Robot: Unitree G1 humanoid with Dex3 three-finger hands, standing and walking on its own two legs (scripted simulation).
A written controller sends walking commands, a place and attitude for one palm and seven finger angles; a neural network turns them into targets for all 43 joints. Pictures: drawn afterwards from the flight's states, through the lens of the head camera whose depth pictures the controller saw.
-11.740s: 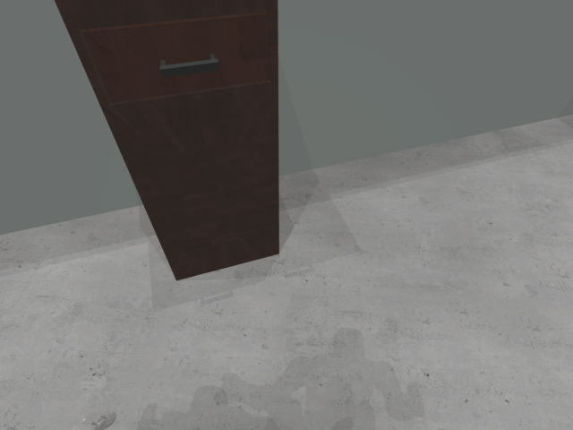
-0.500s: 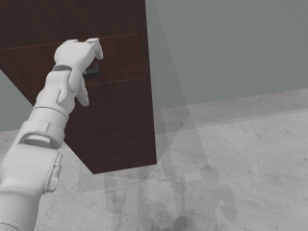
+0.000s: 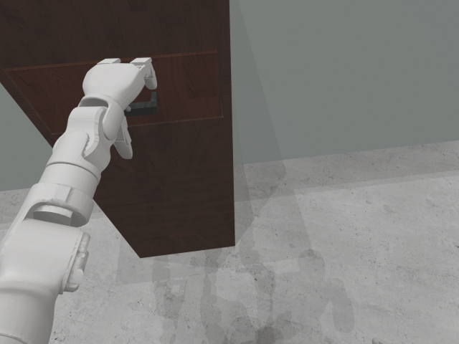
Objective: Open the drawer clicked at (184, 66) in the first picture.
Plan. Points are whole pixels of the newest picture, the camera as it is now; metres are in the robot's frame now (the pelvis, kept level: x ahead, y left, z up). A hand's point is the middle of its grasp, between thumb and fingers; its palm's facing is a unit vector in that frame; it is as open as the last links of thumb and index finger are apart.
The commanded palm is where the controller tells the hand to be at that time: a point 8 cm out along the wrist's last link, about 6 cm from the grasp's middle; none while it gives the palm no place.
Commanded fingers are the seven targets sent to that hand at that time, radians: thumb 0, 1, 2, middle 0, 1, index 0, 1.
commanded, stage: move the hooked fingers above the handle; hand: left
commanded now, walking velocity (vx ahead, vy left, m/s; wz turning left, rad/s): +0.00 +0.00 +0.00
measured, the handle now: (126, 104) +0.55 +0.21 +0.11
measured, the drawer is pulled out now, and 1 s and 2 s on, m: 0.00 0.00 0.00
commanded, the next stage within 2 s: lift the fingers back up to retry in 1.06 s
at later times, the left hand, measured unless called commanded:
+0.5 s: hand (138, 105) +0.49 +0.16 +0.16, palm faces +0.04 -0.06 -1.00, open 13.8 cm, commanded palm +0.47 +0.22 +0.22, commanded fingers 0.00 -0.50 0.30 -0.30 -1.20 -0.30 -1.20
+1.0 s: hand (113, 122) +0.46 +0.21 +0.14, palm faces -0.05 +0.01 -1.00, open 13.8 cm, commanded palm +0.46 +0.23 +0.22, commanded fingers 0.00 -0.50 0.30 -0.30 -1.20 -0.30 -1.20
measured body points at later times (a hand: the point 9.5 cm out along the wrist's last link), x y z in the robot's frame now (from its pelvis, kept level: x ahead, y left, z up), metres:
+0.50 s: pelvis -0.01 +0.00 +0.00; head +0.05 -0.02 +0.44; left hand +0.48 +0.16 +0.21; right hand +0.08 -0.27 -0.13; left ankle -0.05 +0.11 -0.74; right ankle +0.00 -0.13 -0.74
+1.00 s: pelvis -0.01 +0.00 +0.00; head +0.04 -0.02 +0.45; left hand +0.46 +0.20 +0.19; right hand +0.06 -0.29 -0.13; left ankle -0.05 +0.11 -0.74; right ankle +0.00 -0.13 -0.74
